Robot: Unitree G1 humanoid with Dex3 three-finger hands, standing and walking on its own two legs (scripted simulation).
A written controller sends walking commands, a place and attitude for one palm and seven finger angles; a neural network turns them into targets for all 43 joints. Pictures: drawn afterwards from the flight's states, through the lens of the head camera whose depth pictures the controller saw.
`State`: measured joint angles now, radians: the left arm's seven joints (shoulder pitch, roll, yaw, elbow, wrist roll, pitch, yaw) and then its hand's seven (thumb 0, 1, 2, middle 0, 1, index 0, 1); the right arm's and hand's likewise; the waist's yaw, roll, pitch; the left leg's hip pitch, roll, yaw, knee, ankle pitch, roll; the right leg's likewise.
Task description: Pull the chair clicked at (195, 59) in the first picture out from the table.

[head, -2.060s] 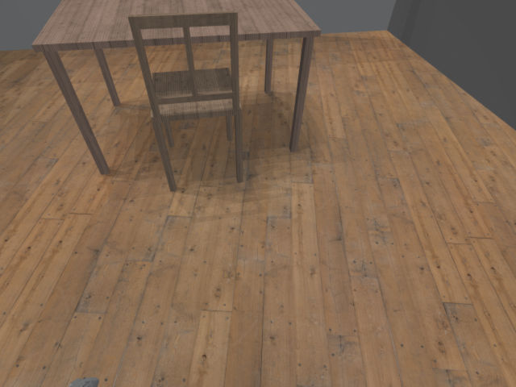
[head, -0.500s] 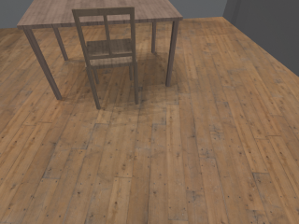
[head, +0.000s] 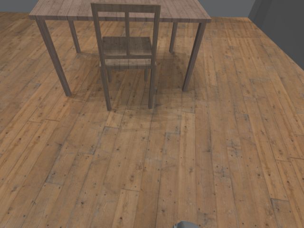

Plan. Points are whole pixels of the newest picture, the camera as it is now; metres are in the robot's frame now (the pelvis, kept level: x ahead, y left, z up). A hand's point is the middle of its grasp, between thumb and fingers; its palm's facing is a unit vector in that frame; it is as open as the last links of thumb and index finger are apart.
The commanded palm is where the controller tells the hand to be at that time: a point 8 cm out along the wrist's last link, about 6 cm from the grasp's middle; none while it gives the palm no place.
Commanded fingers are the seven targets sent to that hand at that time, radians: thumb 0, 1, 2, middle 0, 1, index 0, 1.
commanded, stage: walk to a spot facing it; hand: left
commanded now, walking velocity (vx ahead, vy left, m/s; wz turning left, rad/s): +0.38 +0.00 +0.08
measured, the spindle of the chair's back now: (127, 35) +1.16 +0.19 -0.09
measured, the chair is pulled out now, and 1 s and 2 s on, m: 0.00 0.00 0.00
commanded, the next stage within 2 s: take the last steps up to it in 0.60 s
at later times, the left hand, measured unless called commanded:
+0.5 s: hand (108, 194) +0.25 +0.15 -0.18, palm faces +0.15 -0.97 -0.21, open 7.2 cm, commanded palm none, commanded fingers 0.00 0.90 0.90 -0.20 -0.30 -0.20 -0.30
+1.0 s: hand (100, 147) +0.42 +0.21 -0.18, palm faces +0.26 -0.95 -0.17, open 7.4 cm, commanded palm none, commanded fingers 0.00 0.90 0.90 -0.20 -0.30 -0.20 -0.30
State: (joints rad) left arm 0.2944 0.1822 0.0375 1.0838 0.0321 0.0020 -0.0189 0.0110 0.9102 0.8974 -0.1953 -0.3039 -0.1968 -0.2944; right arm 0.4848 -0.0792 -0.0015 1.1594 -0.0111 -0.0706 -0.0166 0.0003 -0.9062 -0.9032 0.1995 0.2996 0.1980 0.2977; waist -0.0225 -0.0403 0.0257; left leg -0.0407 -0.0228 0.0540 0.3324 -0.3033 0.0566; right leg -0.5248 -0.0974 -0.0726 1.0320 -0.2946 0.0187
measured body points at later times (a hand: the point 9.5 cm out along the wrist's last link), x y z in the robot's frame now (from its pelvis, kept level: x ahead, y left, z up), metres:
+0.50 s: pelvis +0.24 -0.04 -0.01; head +0.25 -0.04 +0.44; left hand +0.25 +0.20 -0.16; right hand +0.32 -0.28 -0.15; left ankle +0.27 +0.09 -0.68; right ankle +0.23 -0.14 -0.74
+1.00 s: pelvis +0.43 +0.03 +0.00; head +0.44 +0.04 +0.45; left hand +0.41 +0.26 -0.16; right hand +0.51 -0.20 -0.15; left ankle +0.41 +0.10 -0.74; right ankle +0.52 -0.11 -0.69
